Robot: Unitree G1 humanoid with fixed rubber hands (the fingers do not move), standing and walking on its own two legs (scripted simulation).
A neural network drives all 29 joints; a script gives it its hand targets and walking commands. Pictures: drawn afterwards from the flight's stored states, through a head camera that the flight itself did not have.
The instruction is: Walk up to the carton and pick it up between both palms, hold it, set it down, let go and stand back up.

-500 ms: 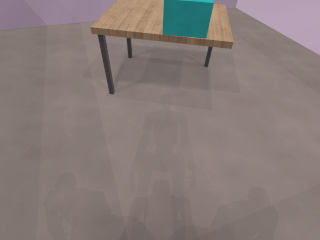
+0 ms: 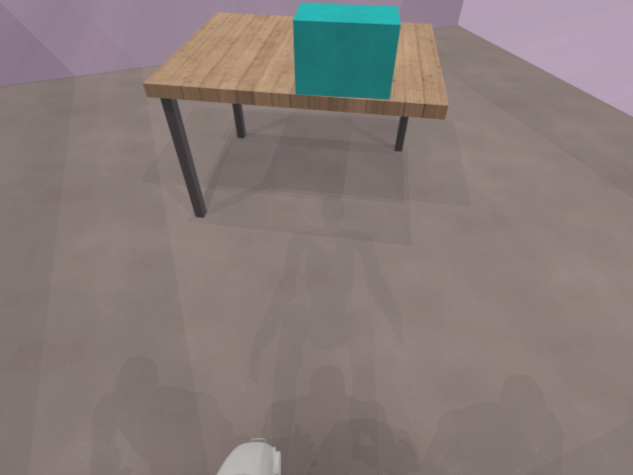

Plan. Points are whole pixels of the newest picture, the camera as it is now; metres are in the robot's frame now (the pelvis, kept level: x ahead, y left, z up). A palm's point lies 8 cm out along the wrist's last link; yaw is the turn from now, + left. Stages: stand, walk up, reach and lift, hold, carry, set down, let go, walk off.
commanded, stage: walk up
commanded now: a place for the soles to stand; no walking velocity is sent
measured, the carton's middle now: (345, 51) +1.32 -0.04 +0.01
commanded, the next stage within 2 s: none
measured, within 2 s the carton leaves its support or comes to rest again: neither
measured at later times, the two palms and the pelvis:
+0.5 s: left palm (187, 317) +0.39 +0.24 -0.10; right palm (494, 443) +0.22 -0.25 -0.15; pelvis +0.26 -0.01 -0.01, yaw -7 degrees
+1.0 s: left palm (201, 291) +0.48 +0.25 -0.15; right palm (439, 231) +0.63 -0.24 -0.11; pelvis +0.51 +0.00 -0.02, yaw -3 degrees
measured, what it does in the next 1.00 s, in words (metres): walks ahead: left foot, then right foot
